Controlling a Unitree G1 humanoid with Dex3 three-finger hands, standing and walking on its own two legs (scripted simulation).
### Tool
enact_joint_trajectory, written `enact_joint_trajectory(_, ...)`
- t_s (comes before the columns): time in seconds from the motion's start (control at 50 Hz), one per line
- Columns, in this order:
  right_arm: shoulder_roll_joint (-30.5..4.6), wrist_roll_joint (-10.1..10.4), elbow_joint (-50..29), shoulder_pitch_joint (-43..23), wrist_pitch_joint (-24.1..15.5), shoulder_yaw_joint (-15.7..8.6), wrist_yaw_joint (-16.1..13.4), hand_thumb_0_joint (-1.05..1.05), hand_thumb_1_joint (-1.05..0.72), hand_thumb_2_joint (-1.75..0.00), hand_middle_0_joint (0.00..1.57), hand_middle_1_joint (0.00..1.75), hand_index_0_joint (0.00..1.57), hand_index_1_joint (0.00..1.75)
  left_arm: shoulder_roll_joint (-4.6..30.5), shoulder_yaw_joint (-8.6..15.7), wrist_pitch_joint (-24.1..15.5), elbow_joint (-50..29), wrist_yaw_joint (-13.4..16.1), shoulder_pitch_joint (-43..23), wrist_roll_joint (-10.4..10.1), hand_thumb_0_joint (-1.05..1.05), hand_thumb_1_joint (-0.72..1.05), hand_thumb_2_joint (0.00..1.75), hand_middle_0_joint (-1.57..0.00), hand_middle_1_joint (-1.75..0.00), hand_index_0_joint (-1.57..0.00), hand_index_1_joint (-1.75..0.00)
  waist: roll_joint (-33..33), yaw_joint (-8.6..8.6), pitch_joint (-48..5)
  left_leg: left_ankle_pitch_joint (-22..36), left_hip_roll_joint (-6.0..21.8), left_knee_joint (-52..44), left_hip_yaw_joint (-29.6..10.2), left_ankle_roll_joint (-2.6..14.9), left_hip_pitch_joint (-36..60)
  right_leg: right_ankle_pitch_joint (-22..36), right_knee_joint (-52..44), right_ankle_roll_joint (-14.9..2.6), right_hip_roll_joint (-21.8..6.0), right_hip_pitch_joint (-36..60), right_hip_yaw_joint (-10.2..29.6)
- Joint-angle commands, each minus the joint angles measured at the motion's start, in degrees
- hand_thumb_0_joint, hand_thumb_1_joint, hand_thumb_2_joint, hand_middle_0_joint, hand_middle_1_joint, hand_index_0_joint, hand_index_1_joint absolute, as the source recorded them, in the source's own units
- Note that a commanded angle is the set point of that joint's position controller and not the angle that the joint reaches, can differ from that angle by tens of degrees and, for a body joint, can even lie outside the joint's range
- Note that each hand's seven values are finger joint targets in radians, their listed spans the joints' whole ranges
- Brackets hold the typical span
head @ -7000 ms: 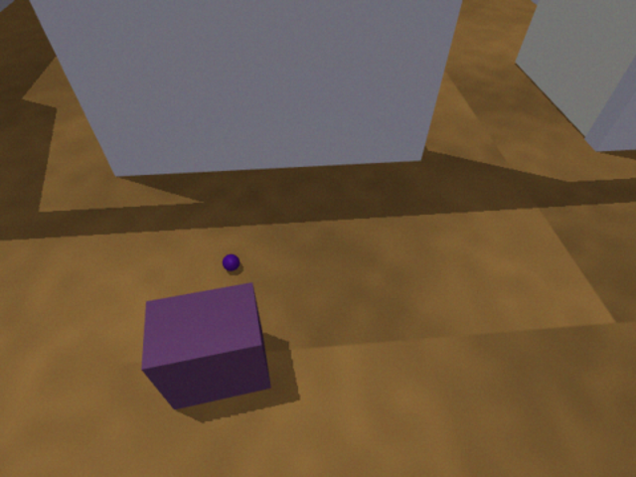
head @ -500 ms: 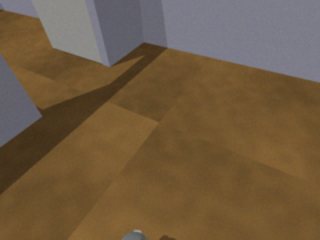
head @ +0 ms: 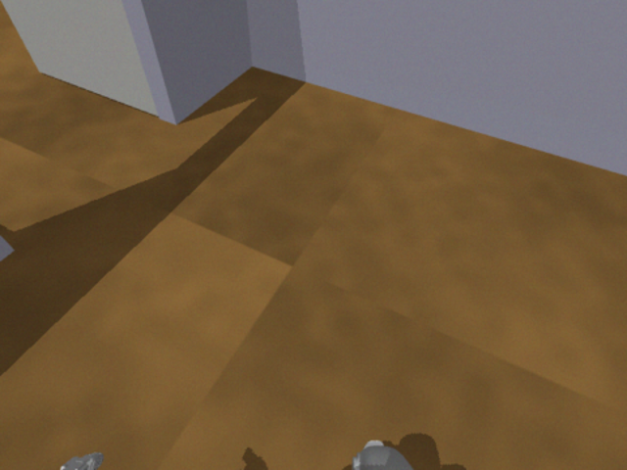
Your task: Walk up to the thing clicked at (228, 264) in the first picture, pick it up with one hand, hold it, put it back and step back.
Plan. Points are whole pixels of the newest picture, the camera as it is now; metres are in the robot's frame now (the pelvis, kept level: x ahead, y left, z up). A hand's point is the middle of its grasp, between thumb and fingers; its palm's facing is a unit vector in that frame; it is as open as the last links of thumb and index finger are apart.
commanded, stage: walk up
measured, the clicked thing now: out of the picture -0.12 +1.05 -0.74
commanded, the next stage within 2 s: none
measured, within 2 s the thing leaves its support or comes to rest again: neither
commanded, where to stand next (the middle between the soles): +0.92 +0.02 m, yaw -1 degrees
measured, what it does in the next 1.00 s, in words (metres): walks ahead: right foot, then left foot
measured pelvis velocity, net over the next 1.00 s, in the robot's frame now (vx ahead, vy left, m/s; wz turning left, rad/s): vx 0.46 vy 0.03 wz -0.03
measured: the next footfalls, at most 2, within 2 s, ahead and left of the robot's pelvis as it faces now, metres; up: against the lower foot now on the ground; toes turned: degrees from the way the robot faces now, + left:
right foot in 0.10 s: +0.24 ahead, -0.14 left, +0.00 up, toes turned -5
left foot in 0.58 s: +0.45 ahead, +0.13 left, +0.00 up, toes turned +5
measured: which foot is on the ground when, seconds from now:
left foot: down 0.00-0.14, up 0.16-0.56, down 0.58-1.00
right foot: up 0.00-0.08, down 0.10-0.62, up 0.64-1.00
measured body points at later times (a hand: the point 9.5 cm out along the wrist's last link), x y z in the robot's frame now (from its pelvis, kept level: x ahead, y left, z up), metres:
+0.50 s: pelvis +0.25 -0.01 +0.00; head +0.28 -0.02 +0.45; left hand +0.26 +0.31 -0.11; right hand +0.34 -0.33 -0.11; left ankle +0.38 +0.14 -0.71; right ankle +0.20 -0.14 -0.74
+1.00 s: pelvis +0.46 +0.03 +0.00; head +0.49 +0.03 +0.45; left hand +0.56 +0.34 -0.11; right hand +0.49 -0.29 -0.11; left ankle +0.41 +0.13 -0.74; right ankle +0.60 -0.13 -0.71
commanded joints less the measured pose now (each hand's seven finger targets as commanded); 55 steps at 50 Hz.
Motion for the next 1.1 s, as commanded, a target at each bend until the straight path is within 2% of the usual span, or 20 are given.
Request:
enact_joint_trajectory(0.0,-16.2,0.0,-5.9,-3.0,-1.8,-4.4,-0.9,0.00,-0.90,-0.90,0.20,0.30,0.20,0.30,8.5,3.3,-1.1,-3.2,-0.5,-0.5,1.0,0.00,0.90,0.90,-0.20,-0.30,-0.20,-0.30,11.0,0.68,-1.3,16.2,11.3,-6.2,-4.0,11.00,-8.7,10.7,-9.7,-0.64,0.8,11.1,-4.9)
enact_joint_trajectory(0.08,-13.7,0.1,-6.5,-3.0,-1.4,-3.5,-1.0,0.00,-0.90,-0.90,0.20,0.30,0.20,0.30,12.1,5.9,-1.4,0.6,0.4,10.9,1.1,0.00,0.90,0.90,-0.20,-0.30,-0.20,-0.30,0.3,7.88,-8.6,18.2,7.4,14.9,-1.2,7.26,-16.3,7.6,-11.1,-3.08,2.7,33.2,-5.0)
enact_joint_trajectory(0.1,-10.9,0.3,-6.4,1.1,-1.2,-2.5,-1.0,0.00,-0.90,-0.90,0.20,0.30,0.20,0.30,15.5,7.2,-1.9,1.2,1.2,17.0,1.6,0.00,0.90,0.90,-0.20,-0.30,-0.20,-0.30,-10.4,10.41,-12.6,11.6,1.6,32.0,1.0,5.68,-21.4,-6.1,-18.0,-4.57,-2.0,39.6,4.4)
enact_joint_trajectory(0.12,-8.3,0.4,-6.6,5.5,-0.7,-1.4,-0.8,0.00,-0.90,-0.90,0.20,0.30,0.20,0.30,19.5,7.7,-2.5,-0.4,1.8,17.3,1.3,0.00,0.90,0.90,-0.20,-0.30,-0.20,-0.30,-16.7,8.06,-12.5,-10.3,-3.5,42.5,-2.3,3.43,-29.5,-14.0,-27.3,-7.51,-16.8,41.1,29.9)
enact_joint_trajectory(0.14,-14.8,0.4,-5.7,3.3,-0.1,-3.1,-1.4,0.00,-0.90,-0.90,0.20,0.30,0.20,0.30,20.9,7.4,-2.5,-1.1,1.9,14.3,0.4,0.00,0.90,0.90,-0.20,-0.30,-0.20,-0.30,-13.0,7.90,-10.7,-11.6,-2.5,48.0,-6.1,2.87,-32.1,-17.2,-32.6,-12.04,-20.7,38.0,42.0)
enact_joint_trajectory(0.2,-14.3,1.3,-3.4,-0.2,0.2,-3.0,-1.3,0.00,-0.90,-0.90,0.20,0.30,0.20,0.30,15.6,5.8,-2.6,-2.8,2.7,5.6,0.0,0.00,0.90,0.90,-0.20,-0.30,-0.20,-0.30,-4.1,4.13,-1.3,-0.7,2.6,45.4,-12.7,3.48,-29.3,-7.4,-32.4,-8.78,-13.3,22.2,21.9)
enact_joint_trajectory(0.26,-12.2,0.5,-2.0,4.5,1.1,-2.7,-0.2,0.00,-0.90,-0.90,0.20,0.30,0.20,0.30,12.4,4.8,-3.4,-3.0,2.5,4.2,0.3,0.00,0.90,0.90,-0.20,-0.30,-0.20,-0.30,-5.6,1.18,-1.8,3.5,2.6,37.8,-9.6,2.85,-23.6,2.9,-31.7,-8.34,-7.7,16.9,8.3)
enact_joint_trajectory(0.38,-11.6,-0.8,-5.1,-4.7,1.3,-3.4,1.4,0.00,-0.90,-0.90,0.20,0.30,0.20,0.30,13.9,5.4,-3.9,-4.5,2.4,7.8,1.1,0.00,0.90,0.90,-0.20,-0.30,-0.20,-0.30,-4.1,4.21,-0.1,6.7,4.3,19.9,-7.2,-0.53,-28.6,-3.9,-34.3,-11.33,-9.6,20.1,5.0)
enact_joint_trajectory(0.46,-10.9,-1.0,-6.3,-8.8,0.0,-3.3,1.9,0.00,-0.90,-0.90,0.20,0.30,0.20,0.30,14.2,5.3,-3.6,-4.6,2.3,8.4,1.1,0.00,0.90,0.90,-0.20,-0.30,-0.20,-0.30,-4.1,4.88,-2.0,10.5,3.9,9.5,-4.7,0.61,-21.6,8.3,-28.0,-10.43,-9.9,21.5,1.7)
enact_joint_trajectory(0.54,-12.8,-1.1,-3.1,0.2,-0.5,-4.6,1.3,0.00,-0.90,-0.90,0.20,0.30,0.20,0.30,13.8,4.4,-2.7,-5.2,2.6,7.6,1.2,0.00,0.90,0.90,-0.20,-0.30,-0.20,-0.30,1.2,-0.63,-6.4,10.3,0.2,5.7,-1.9,3.05,-3.5,12.3,-14.1,-8.07,-7.6,15.0,-0.8)
enact_joint_trajectory(0.56,-15.3,-1.7,-1.2,7.2,-0.9,-5.5,0.6,0.00,-0.90,-0.90,0.20,0.30,0.20,0.30,11.3,3.5,-2.5,-5.4,2.7,9.0,1.1,0.00,0.90,0.90,-0.20,-0.30,-0.20,-0.30,8.0,-3.82,-10.2,5.1,0.8,3.7,-4.2,5.12,5.5,14.2,-0.1,-6.44,-3.8,11.1,-4.0)
enact_joint_trajectory(0.6,-22.0,-1.3,-3.2,9.5,-1.4,-7.1,-0.6,0.00,-0.90,-0.90,0.20,0.30,0.20,0.30,8.0,2.3,-1.7,-5.3,3.0,13.6,0.3,0.00,0.90,0.90,-0.20,-0.30,-0.20,-0.30,18.3,-3.57,-11.8,-10.4,22.0,-9.4,-42.9,12.80,14.2,-15.9,21.1,-2.47,7.6,-9.6,-2.5)
enact_joint_trajectory(0.62,-22.2,0.4,-3.5,7.1,-1.2,-7.3,-0.5,0.00,-0.90,-0.90,0.20,0.30,0.20,0.30,13.1,3.3,-1.2,-4.0,3.8,11.7,0.7,0.00,0.90,0.90,-0.20,-0.30,-0.20,-0.30,13.9,-3.16,-9.5,-11.8,23.9,-10.1,-44.8,16.51,10.8,-16.1,25.7,-3.24,3.6,-10.2,2.1)
enact_joint_trajectory(0.68,-15.9,0.5,-4.7,1.3,-1.4,-4.4,-1.4,0.00,-0.90,-0.90,0.20,0.30,0.20,0.30,11.7,2.9,-1.3,-1.9,3.0,10.6,-0.1,0.00,0.90,0.90,-0.20,-0.30,-0.20,-0.30,7.7,0.35,-1.8,13.0,14.2,-8.8,-20.3,7.94,-3.2,-5.1,19.5,-2.40,0.4,-2.8,6.8)
enact_joint_trajectory(0.72,-14.7,0.9,-4.5,0.8,-2.1,-3.8,-1.4,0.00,-0.90,-0.90,0.20,0.30,0.20,0.30,10.3,2.9,-0.5,-0.9,2.3,13.2,-0.4,0.00,0.90,0.90,-0.20,-0.30,-0.20,-0.30,10.9,1.99,-1.5,18.8,11.4,-9.7,-13.3,5.91,-6.3,-1.3,16.0,-1.17,0.3,0.6,4.4)
enact_joint_trajectory(0.84,-15.2,0.1,-6.2,1.4,-2.4,-4.3,-1.5,0.00,-0.90,-0.90,0.20,0.30,0.20,0.30,9.3,2.9,0.2,-3.4,0.8,5.4,1.0,0.00,0.90,0.90,-0.20,-0.30,-0.20,-0.30,9.8,0.56,1.3,15.1,12.6,-12.9,-9.7,12.31,-3.8,3.2,4.6,0.92,-1.7,-3.6,0.8)
enact_joint_trajectory(0.98,-15.3,0.1,-7.0,2.0,-1.4,-4.2,-1.4,0.00,-0.90,-0.90,0.20,0.30,0.20,0.30,7.2,2.9,-0.8,-4.9,0.1,-1.2,1.2,0.00,0.90,0.90,-0.20,-0.30,-0.20,-0.30,9.1,-0.42,-0.3,22.8,11.6,-6.5,-6.3,10.97,-2.8,8.4,-12.0,-0.97,0.0,5.7,-3.9)
enact_joint_trajectory(1.04,-14.9,0.2,-8.0,1.9,-0.8,-4.0,-1.8,0.00,-0.90,-0.90,0.20,0.30,0.20,0.30,8.6,3.7,-1.4,-3.0,0.8,3.8,1.5,0.00,0.90,0.90,-0.20,-0.30,-0.20,-0.30,4.9,2.49,-4.2,22.9,10.7,3.4,-5.5,9.17,-5.2,7.1,-16.7,-2.15,2.3,18.0,-5.0)
enact_joint_trajectory(1.06,-12.3,0.1,-8.1,3.4,-0.8,-2.9,-1.7,0.00,-0.90,-0.90,0.20,0.30,0.20,0.30,10.8,4.7,-2.0,-1.5,1.5,9.5,1.6,0.00,0.90,0.90,-0.20,-0.30,-0.20,-0.30,-1.1,5.07,-9.3,22.5,7.4,14.9,-3.4,7.54,-7.5,5.4,-18.5,-3.44,2.0,27.6,-3.1)
enact_joint_trajectory(1.08,-9.2,0.2,-8.8,6.6,-0.9,-1.8,-1.6,0.00,-0.90,-0.90,0.20,0.30,0.20,0.30,14.8,6.2,-2.5,-0.9,2.2,14.3,1.9,0.00,0.90,0.90,-0.20,-0.30,-0.20,-0.30,-11.3,6.25,-14.2,10.3,2.7,28.9,-0.4,5.40,-15.9,-0.8,-21.9,-5.75,-7.0,36.7,10.0)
